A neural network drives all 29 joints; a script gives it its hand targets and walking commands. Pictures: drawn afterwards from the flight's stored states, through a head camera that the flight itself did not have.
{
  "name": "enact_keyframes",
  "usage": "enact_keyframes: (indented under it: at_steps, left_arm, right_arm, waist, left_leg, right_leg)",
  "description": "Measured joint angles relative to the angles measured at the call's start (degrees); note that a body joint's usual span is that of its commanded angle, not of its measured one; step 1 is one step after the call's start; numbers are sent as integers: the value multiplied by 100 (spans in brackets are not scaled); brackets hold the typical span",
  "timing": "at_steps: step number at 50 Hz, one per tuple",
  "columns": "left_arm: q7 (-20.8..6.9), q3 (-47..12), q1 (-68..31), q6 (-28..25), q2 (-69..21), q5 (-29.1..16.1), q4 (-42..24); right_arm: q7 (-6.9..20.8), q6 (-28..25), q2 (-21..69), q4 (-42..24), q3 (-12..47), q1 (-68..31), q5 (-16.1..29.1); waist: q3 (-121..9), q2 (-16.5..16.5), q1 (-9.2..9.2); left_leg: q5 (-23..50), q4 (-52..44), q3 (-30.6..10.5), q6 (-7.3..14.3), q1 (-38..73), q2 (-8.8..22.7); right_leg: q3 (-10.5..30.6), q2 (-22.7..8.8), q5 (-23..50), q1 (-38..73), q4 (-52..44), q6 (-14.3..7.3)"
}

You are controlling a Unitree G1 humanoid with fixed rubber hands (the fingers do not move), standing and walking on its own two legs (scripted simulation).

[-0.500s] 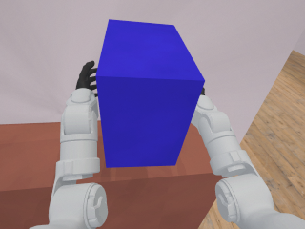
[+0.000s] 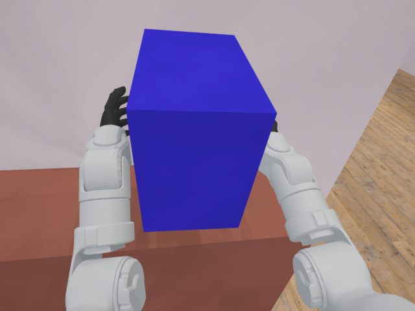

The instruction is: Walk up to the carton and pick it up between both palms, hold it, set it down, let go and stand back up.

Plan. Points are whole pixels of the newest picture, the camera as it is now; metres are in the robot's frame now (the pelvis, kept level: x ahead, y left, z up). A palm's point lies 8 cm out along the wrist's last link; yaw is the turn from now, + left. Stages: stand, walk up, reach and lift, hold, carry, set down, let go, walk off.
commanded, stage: hold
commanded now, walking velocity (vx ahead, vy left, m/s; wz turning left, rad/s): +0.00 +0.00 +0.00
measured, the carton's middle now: (191, 128) +0.41 +0.00 +0.19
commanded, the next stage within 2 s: none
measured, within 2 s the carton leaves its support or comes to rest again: neither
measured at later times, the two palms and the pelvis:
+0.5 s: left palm (112, 129) +0.37 +0.14 +0.22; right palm (265, 135) +0.37 -0.14 +0.21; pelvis +0.00 +0.00 +0.00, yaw +0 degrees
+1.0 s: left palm (113, 130) +0.37 +0.14 +0.22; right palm (265, 135) +0.37 -0.14 +0.21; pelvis +0.00 +0.00 +0.00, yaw +0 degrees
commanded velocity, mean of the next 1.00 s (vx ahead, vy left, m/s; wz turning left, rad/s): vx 0.00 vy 0.00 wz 0.00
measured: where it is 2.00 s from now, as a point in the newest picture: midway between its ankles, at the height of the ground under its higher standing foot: outside the picture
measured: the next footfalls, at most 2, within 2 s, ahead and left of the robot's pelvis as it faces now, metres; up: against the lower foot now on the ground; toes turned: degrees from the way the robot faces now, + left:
none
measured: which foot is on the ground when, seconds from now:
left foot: down 0.00-1.00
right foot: down 0.00-1.00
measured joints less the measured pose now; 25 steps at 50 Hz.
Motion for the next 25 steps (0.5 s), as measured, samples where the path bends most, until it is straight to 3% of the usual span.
enact_keyframes:
  at_steps: [25]
  left_arm:
    - [-30, 63, -155, -45, 30, 34, 208]
  right_arm:
    - [40, -52, 37, 194, -98, -116, -78]
  waist:
    - [-31, -21, 33]
  left_leg:
    - [47, -26, 2, -2, -52, 2]
  right_leg:
    - [8, 4, 31, -68, 5, -12]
